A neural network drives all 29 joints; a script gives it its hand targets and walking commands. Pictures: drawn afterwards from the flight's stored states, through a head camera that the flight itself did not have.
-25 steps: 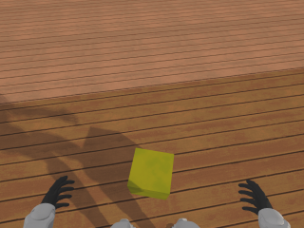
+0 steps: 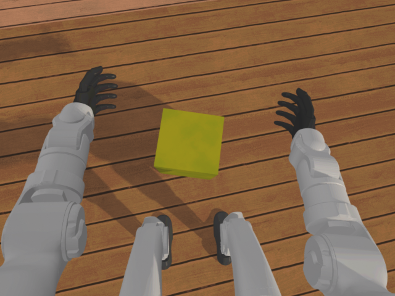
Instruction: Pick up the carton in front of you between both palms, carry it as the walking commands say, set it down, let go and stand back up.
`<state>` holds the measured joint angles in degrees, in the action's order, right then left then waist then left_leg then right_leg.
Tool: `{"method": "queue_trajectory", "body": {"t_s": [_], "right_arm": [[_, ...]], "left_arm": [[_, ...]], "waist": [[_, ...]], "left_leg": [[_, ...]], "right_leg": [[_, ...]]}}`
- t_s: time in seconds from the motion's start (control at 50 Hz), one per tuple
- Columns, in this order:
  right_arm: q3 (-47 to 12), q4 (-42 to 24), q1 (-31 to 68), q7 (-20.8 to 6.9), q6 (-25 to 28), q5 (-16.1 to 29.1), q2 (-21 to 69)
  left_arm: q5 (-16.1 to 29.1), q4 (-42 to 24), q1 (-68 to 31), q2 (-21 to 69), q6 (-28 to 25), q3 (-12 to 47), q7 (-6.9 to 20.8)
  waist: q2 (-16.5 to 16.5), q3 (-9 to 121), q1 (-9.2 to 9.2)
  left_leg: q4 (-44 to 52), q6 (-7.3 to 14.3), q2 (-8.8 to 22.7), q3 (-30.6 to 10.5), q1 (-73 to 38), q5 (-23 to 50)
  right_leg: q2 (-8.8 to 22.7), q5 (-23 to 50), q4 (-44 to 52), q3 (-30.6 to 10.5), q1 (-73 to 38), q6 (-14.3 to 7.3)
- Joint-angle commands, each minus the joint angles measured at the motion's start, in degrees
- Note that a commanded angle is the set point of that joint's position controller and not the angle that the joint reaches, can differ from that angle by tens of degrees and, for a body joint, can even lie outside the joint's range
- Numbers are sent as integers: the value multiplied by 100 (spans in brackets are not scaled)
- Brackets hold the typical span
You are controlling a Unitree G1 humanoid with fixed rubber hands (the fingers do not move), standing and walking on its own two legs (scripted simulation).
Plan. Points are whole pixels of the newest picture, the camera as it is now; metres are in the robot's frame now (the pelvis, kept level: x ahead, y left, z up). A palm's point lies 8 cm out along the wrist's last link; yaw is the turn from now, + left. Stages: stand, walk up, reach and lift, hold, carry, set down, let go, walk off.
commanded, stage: reach and lift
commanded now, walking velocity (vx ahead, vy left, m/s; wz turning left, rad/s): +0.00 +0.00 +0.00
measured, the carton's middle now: (189, 148) +0.48 -0.01 -0.53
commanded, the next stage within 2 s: none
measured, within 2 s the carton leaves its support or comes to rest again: leaves its support in 1.92 s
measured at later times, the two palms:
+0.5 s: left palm (122, 118) +0.52 +0.17 -0.26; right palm (264, 133) +0.46 -0.21 -0.25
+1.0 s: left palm (138, 136) +0.51 +0.16 -0.45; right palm (245, 147) +0.46 -0.21 -0.44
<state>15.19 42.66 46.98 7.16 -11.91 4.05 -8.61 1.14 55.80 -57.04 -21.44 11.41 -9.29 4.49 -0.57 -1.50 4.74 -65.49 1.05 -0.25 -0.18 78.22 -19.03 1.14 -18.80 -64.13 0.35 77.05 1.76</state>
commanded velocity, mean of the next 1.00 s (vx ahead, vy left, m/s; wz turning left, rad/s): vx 0.00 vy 0.00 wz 0.00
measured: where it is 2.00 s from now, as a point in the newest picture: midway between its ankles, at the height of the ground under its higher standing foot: (194, 249)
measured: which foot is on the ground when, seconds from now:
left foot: down 0.00-1.00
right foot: down 0.00-1.00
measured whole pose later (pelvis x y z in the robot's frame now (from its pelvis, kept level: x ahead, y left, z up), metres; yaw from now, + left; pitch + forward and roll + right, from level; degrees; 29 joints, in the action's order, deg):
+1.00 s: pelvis -0.04 -0.01 -0.27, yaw -3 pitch +39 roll -3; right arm 9.1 62.5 76.2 10.4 -2.0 13.8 -13.4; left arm 13.1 71.3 -84.2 -27.5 2.0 1.8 -2.4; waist 1.8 -17.1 3.6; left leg -120.8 0.6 0.7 -2.1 131.3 -28.6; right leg -0.9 -28.1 -118.7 0.9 129.7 2.0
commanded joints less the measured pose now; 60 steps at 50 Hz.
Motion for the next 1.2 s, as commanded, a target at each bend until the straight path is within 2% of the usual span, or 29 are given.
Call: {"method": "queue_trajectory", "body": {"t_s": [0.0,0.06,0.12,0.3,0.38,0.48,0.54,0.64,0.74,0.82,0.94,0.96,1.02,1.18], "right_arm": [[297,-399,1791,87,102,-96,-488],[538,-330,2036,117,164,-272,-436],[732,-333,2016,91,290,-423,-369],[1027,-19,1533,-181,888,-679,-71],[980,126,1329,-218,1073,-575,-130],[446,-24,1453,-74,1230,-44,-415],[104,-177,1625,49,1229,293,-577],[-279,-390,2188,267,1076,720,-804],[-350,121,2857,393,923,861,-833],[-356,768,3386,381,941,841,-903],[-441,1434,3994,333,1136,920,-1058],[-485,1463,4080,338,1175,968,-1090],[-892,1780,4052,293,1274,1434,-792],[-1084,1594,3903,361,1335,1770,-768]], "left_arm": [[-79,-148,-2224,-792,-103,-169,17],[-257,69,-2588,-780,-142,-265,5],[-434,130,-2683,-694,-239,-373,-46],[-691,55,-2085,-26,-671,-586,-247],[-551,-41,-1842,36,-815,-464,-387],[-49,-387,-1937,-315,-973,-71,-586],[316,-619,-2107,-534,-999,226,-658],[724,-824,-2653,-925,-922,490,-687],[935,-142,-3235,-1076,-812,648,-676],[1060,571,-3691,-1115,-845,833,-657],[1212,1170,-4196,-1255,-1053,1060,-696],[1244,1162,-4274,-1296,-1091,1094,-711],[1289,1032,-4391,-1334,-1213,1226,-770],[1339,435,-4406,-1211,-1193,1386,-835]], "waist": [[-407,4693,114],[-482,5191,154],[-560,5624,193],[-696,5538,94],[-679,5643,33],[-673,6463,-69],[-666,6914,-72],[-655,7164,-58],[-540,6054,-65],[-427,5196,-38],[-354,4795,-64],[-360,4889,-81],[-471,5213,-347],[-705,6039,-362]], "left_leg": [[661,-171,-290,-96,-2476,-257],[592,-174,-320,-119,-2502,-65],[509,-167,-366,-158,-2600,445],[-588,-165,-315,-319,-1672,1915],[-1357,-177,-299,-346,-989,2254],[-2360,-181,-274,-306,-633,2591],[-2864,-183,-260,-230,-470,2414],[-3437,-192,-216,-68,-75,1457],[-3744,-168,-91,-21,1022,-64],[-4024,-133,21,-107,1691,-663],[-4507,-121,122,-215,2011,-542],[-4589,-122,133,-217,1951,-432],[-4767,-104,149,-158,1609,39],[-5045,-127,87,-113,672,781]], "right_leg": [[-377,-138,497,369,-1366,165],[-413,53,409,421,-1231,176],[-476,451,330,460,-1045,190],[-524,1169,-659,456,837,219],[-546,1358,-1370,424,1566,228],[-541,1763,-2333,391,1770,252],[-525,1771,-2837,425,1684,264],[-484,1174,-3429,497,1533,243],[-337,97,-3802,411,1814,179],[-245,-335,-4101,307,2046,153],[-220,-170,-4619,226,2099,163],[-223,-69,-4703,224,2052,168],[-285,316,-4919,229,2010,180],[-419,694,-5099,373,2095,189]]}}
